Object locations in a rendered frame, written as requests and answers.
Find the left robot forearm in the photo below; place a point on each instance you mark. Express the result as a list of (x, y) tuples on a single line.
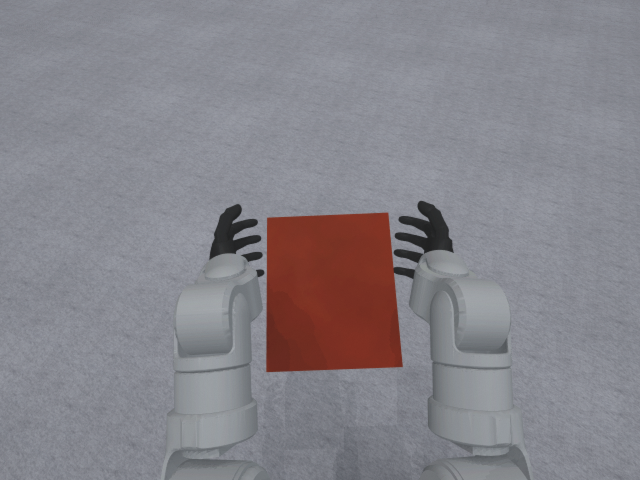
[(213, 405)]

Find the right robot forearm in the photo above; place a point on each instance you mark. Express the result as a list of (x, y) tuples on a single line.
[(470, 344)]

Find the carton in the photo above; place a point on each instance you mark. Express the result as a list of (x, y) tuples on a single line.
[(331, 297)]

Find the robot right upper arm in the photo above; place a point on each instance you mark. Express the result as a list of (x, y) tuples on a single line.
[(472, 468)]

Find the robot right hand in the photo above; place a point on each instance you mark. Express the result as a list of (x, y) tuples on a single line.
[(437, 236)]

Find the robot left upper arm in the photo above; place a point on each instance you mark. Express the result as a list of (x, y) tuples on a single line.
[(211, 469)]

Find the robot left hand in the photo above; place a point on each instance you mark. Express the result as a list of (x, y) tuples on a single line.
[(225, 231)]

